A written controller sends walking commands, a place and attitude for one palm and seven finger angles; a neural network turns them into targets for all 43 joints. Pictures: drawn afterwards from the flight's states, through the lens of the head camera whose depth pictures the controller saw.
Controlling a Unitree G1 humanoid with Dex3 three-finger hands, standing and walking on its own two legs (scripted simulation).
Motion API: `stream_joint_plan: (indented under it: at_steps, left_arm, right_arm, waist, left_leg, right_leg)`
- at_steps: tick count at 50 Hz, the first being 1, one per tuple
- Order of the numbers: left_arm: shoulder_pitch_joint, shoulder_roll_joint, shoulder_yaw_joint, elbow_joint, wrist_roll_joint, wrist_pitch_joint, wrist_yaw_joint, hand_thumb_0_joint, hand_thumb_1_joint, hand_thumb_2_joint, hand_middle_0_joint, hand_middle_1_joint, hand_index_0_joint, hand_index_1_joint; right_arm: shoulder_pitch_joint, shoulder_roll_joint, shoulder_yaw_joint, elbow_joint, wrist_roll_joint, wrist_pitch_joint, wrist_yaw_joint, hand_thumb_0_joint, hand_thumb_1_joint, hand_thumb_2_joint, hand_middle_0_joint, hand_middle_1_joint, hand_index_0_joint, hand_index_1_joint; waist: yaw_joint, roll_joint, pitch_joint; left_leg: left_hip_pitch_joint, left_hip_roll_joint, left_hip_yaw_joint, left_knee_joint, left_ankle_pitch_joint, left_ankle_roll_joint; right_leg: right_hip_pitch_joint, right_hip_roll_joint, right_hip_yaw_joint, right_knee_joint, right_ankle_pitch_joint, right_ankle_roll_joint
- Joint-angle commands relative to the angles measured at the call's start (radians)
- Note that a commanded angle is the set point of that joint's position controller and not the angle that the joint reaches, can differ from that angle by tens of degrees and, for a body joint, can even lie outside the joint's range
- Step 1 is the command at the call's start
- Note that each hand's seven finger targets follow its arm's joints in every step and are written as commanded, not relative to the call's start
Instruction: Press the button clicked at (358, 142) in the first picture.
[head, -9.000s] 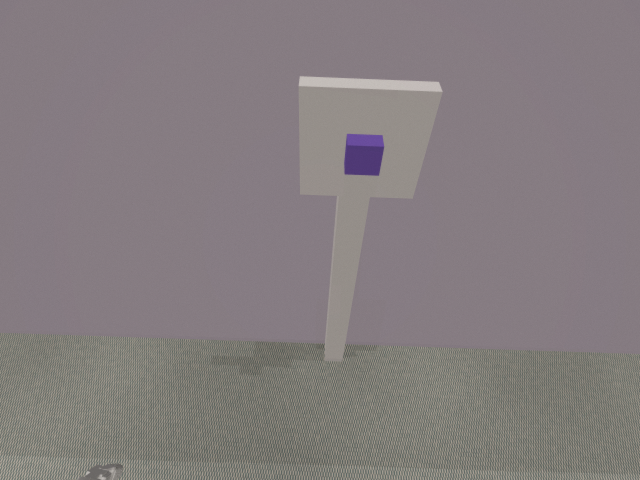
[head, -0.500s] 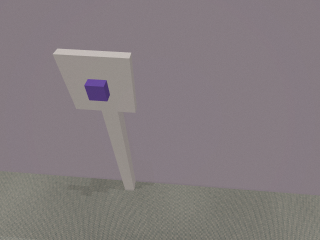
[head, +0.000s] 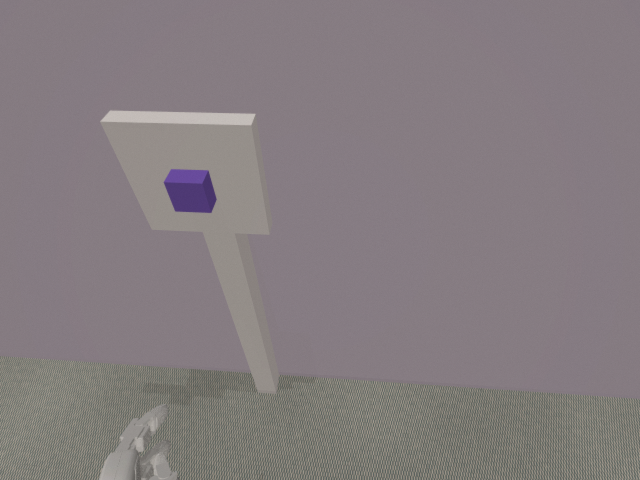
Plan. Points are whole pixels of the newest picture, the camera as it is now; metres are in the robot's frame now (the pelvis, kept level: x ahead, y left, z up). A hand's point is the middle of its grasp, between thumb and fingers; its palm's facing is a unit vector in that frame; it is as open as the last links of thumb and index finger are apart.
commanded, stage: raise the hand and make a fist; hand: left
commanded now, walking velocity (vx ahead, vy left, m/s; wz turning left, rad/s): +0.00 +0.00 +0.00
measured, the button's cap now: (192, 189) +0.49 +0.21 +0.11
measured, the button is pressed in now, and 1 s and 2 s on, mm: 0 0 0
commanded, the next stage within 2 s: aim a knuckle at the button in 1.84 s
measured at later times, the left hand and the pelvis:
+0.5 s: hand (187, 445) +0.17 +0.16 +0.00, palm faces -0.06 -1.00 -0.05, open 3.8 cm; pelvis -0.01 -0.01 -0.07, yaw +1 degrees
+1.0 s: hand (155, 395) +0.21 +0.19 +0.05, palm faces -0.02 -1.00 -0.07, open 3.1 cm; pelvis +0.01 +0.01 -0.03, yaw +0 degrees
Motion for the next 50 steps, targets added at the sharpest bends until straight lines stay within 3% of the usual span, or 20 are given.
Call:
stream_joint_plan:
  at_steps: [1,2,3,5,6,9,12,15,18,20,22,25,27,35,37,40,43,45,48,50]
  left_arm:
    - [0.031,-0.059,0.014,-0.105,-0.039,-0.268,-0.130,0.000,0.900,0.900,-0.447,-0.570,-0.447,-0.570]
    - [0.114,-0.065,0.037,-0.076,-0.056,-0.344,-0.190,0.000,0.900,0.900,-0.475,-0.600,-0.475,-0.600]
    - [0.178,-0.056,0.062,-0.083,-0.071,-0.420,-0.256,0.000,0.900,0.900,-0.502,-0.630,-0.502,-0.630]
    - [0.251,0.048,0.174,-0.083,-0.072,-0.541,-0.379,0.000,0.900,0.900,-0.558,-0.690,-0.558,-0.690]
    - [0.263,0.091,0.214,-0.140,-0.070,-0.560,-0.411,0.000,0.900,0.900,-0.585,-0.720,-0.585,-0.720]
    - [0.196,0.101,0.223,-0.345,-0.099,-0.482,-0.425,0.000,0.900,0.900,-0.668,-0.810,-0.668,-0.810]
    - [0.093,0.103,0.224,-0.526,-0.114,-0.458,-0.377,0.000,0.900,0.900,-0.750,-0.900,-0.750,-0.900]
    - [-0.081,0.099,0.150,-0.701,-0.108,-0.519,-0.366,0.000,0.900,0.900,-0.832,-0.990,-0.832,-0.990]
    - [-0.084,0.092,0.113,-0.637,-0.110,-0.524,-0.416,0.000,0.900,0.900,-0.915,-1.080,-0.915,-1.080]
    - [-0.075,0.100,0.106,-0.582,-0.119,-0.478,-0.458,0.000,0.900,0.900,-0.970,-1.140,-0.970,-1.140]
    - [-0.016,0.145,0.171,-0.548,-0.130,-0.396,-0.474,0.000,0.900,0.900,-1.025,-1.200,-1.025,-1.200]
    - [0.044,0.169,0.241,-0.515,-0.147,-0.281,-0.455,0.000,0.900,0.900,-1.107,-1.290,-1.107,-1.290]
    - [0.055,0.172,0.281,-0.566,-0.162,-0.258,-0.422,0.000,0.900,0.900,-1.163,-1.350,-1.163,-1.350]
    - [0.017,0.156,0.248,-0.567,-0.156,-0.315,-0.377,0.000,0.900,0.900,-1.300,-1.500,-1.300,-1.500]
    - [0.007,0.159,0.233,-0.597,-0.150,-0.320,-0.384,0.000,0.900,0.900,-1.300,-1.500,-1.300,-1.500]
    - [-0.022,0.170,0.236,-0.597,-0.147,-0.304,-0.374,0.000,0.900,0.900,-1.300,-1.500,-1.300,-1.500]
    - [-0.032,0.180,0.244,-0.654,-0.140,-0.298,-0.353,0.000,0.900,0.900,-1.300,-1.500,-1.300,-1.500]
    - [-0.046,0.189,0.257,-0.627,-0.134,-0.279,-0.338,0.000,0.900,0.900,-1.300,-1.500,-1.300,-1.500]
    - [-0.076,0.183,0.249,-0.638,-0.134,-0.254,-0.337,0.000,0.900,0.900,-1.300,-1.500,-1.300,-1.500]
    - [-0.099,0.189,0.248,-0.616,-0.130,-0.227,-0.343,0.000,0.900,0.900,-1.300,-1.500,-1.300,-1.500]
  right_arm:
    - [-0.191,-0.137,-0.070,-0.267,-0.028,-0.113,0.015,0.000,-0.900,-0.900,0.200,0.300,0.200,0.300]
    - [-0.213,-0.133,-0.080,-0.299,-0.033,-0.109,0.032,0.000,-0.900,-0.900,0.200,0.300,0.200,0.300]
    - [-0.228,-0.130,-0.091,-0.328,-0.035,-0.099,0.052,0.000,-0.900,-0.900,0.200,0.300,0.200,0.300]
    - [-0.245,-0.129,-0.115,-0.375,-0.031,-0.069,0.091,0.000,-0.900,-0.900,0.200,0.300,0.200,0.300]
    - [-0.266,-0.124,-0.117,-0.416,-0.026,-0.053,0.095,0.000,-0.900,-0.900,0.200,0.300,0.200,0.300]
    - [-0.301,-0.109,-0.108,-0.507,-0.015,0.002,0.075,0.000,-0.900,-0.900,0.200,0.300,0.200,0.300]
    - [-0.242,-0.091,-0.102,-0.522,-0.017,0.035,0.054,0.000,-0.900,-0.900,0.200,0.300,0.200,0.300]
    - [-0.189,-0.099,-0.082,-0.516,-0.030,0.031,0.039,0.000,-0.900,-0.900,0.200,0.300,0.200,0.300]
    - [-0.174,-0.111,-0.071,-0.490,-0.025,0.013,0.030,0.000,-0.900,-0.900,0.200,0.300,0.200,0.300]
    - [-0.184,-0.119,-0.062,-0.486,-0.016,0.001,0.023,0.000,-0.900,-0.900,0.200,0.300,0.200,0.300]
    - [-0.185,-0.120,-0.062,-0.493,-0.004,0.003,0.016,0.000,-0.900,-0.900,0.200,0.300,0.200,0.300]
    - [-0.216,-0.104,-0.057,-0.502,0.005,0.020,0.007,0.000,-0.900,-0.900,0.200,0.300,0.200,0.300]
    - [-0.211,-0.090,-0.055,-0.505,0.003,0.025,0.005,0.000,-0.900,-0.900,0.200,0.300,0.200,0.300]
    - [-0.194,-0.107,-0.052,-0.480,0.001,-0.008,0.008,0.000,-0.900,-0.900,0.200,0.300,0.200,0.300]
    - [-0.178,-0.115,-0.052,-0.483,0.004,-0.021,0.009,0.000,-0.900,-0.900,0.200,0.300,0.200,0.300]
    - [-0.179,-0.123,-0.049,-0.477,0.008,-0.032,0.006,0.000,-0.900,-0.900,0.200,0.300,0.200,0.300]
    - [-0.169,-0.122,-0.048,-0.480,0.009,-0.043,0.008,0.000,-0.900,-0.900,0.200,0.300,0.200,0.300]
    - [-0.173,-0.123,-0.046,-0.471,0.009,-0.041,0.008,0.000,-0.900,-0.900,0.200,0.300,0.200,0.300]
    - [-0.173,-0.124,-0.038,-0.476,0.010,-0.042,0.010,0.000,-0.900,-0.900,0.200,0.300,0.200,0.300]
    - [-0.175,-0.128,-0.033,-0.473,0.009,-0.039,0.009,0.000,-0.900,-0.900,0.200,0.300,0.200,0.300]
  waist:
    - [0.023,-0.288,0.020]
    - [0.055,-0.327,-0.006]
    - [0.079,-0.299,-0.048]
    - [0.101,-0.172,-0.121]
    - [0.116,-0.133,-0.176]
    - [0.116,-0.015,-0.248]
    - [0.063,0.028,-0.256]
    - [-0.013,0.040,-0.256]
    - [-0.039,0.041,-0.233]
    - [-0.037,0.016,-0.219]
    - [-0.005,-0.006,-0.262]
    - [0.042,-0.019,-0.282]
    - [0.059,-0.034,-0.314]
    - [0.035,-0.058,-0.206]
    - [0.032,0.000,-0.223]
    - [0.029,0.005,-0.192]
    - [0.037,0.058,-0.230]
    - [0.034,0.018,-0.195]
    - [0.035,0.056,-0.182]
    - [0.030,0.025,-0.166]
  left_leg:
    - [-0.203,0.000,-0.034,0.098,-0.138,-0.014]
    - [-0.272,-0.002,-0.029,0.148,-0.128,-0.019]
    - [-0.317,-0.006,-0.020,0.194,-0.103,-0.024]
    - [-0.363,-0.016,-0.009,0.286,-0.017,-0.033]
    - [-0.382,-0.021,0.005,0.313,0.018,-0.023]
    - [-0.367,-0.024,0.029,0.337,0.045,-0.003]
    - [-0.348,-0.002,-0.005,0.371,0.034,0.009]
    - [-0.320,0.019,-0.039,0.415,0.053,0.024]
    - [-0.338,0.026,-0.053,0.434,0.000,0.026]
    - [-0.356,0.027,-0.061,0.424,-0.034,0.030]
    - [-0.361,0.020,-0.054,0.397,-0.048,0.026]
    - [-0.342,0.016,-0.054,0.343,-0.026,0.024]
    - [-0.314,0.019,-0.054,0.314,0.011,0.021]
    - [-0.279,0.023,-0.061,0.251,-0.022,0.017]
    - [-0.245,0.023,-0.055,0.237,-0.026,0.018]
    - [-0.226,0.025,-0.065,0.206,-0.049,0.017]
    - [-0.165,0.028,-0.068,0.176,-0.019,0.014]
    - [-0.169,0.032,-0.074,0.162,-0.024,0.014]
    - [-0.136,0.032,-0.076,0.138,-0.015,0.009]
    - [-0.126,0.034,-0.079,0.128,-0.001,0.012]
  right_leg:
    - [-0.350,0.012,-0.019,0.007,-0.258,0.009]
    - [-0.364,0.013,-0.007,0.057,-0.249,0.005]
    - [-0.349,0.010,0.009,0.106,-0.200,0.000]
    - [-0.291,-0.007,0.055,0.201,0.008,-0.013]
    - [-0.265,-0.013,0.068,0.239,0.090,-0.013]
    - [-0.256,-0.007,0.095,0.270,0.147,-0.008]
    - [-0.318,0.005,0.108,0.263,0.134,0.005]
    - [-0.407,0.026,0.078,0.288,0.145,0.008]
    - [-0.464,0.034,0.067,0.273,0.048,0.004]
    - [-0.458,0.037,0.075,0.248,-0.012,0.003]
    - [-0.391,0.026,0.091,0.207,-0.049,0.010]
    - [-0.305,0.021,0.083,0.183,-0.050,0.012]
    - [-0.256,0.013,0.068,0.182,0.009,0.017]
    - [-0.296,0.026,0.029,0.156,-0.053,0.010]
    - [-0.304,0.024,0.025,0.151,-0.056,0.007]
    - [-0.300,0.029,0.010,0.139,-0.075,0.002]
    - [-0.280,0.030,-0.010,0.143,-0.029,-0.002]
    - [-0.270,0.033,-0.015,0.131,-0.027,-0.002]
    - [-0.255,0.032,-0.023,0.119,-0.004,-0.003]
    - [-0.240,0.035,-0.023,0.103,0.016,-0.002]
